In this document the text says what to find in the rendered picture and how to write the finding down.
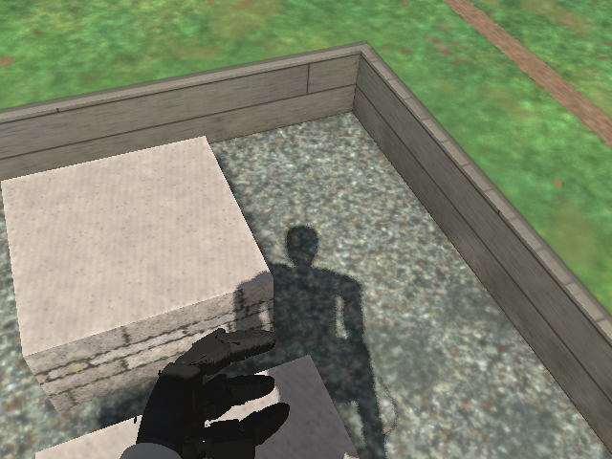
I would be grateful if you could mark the robot left hand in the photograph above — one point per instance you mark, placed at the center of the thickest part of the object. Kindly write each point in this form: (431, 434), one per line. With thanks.
(180, 403)

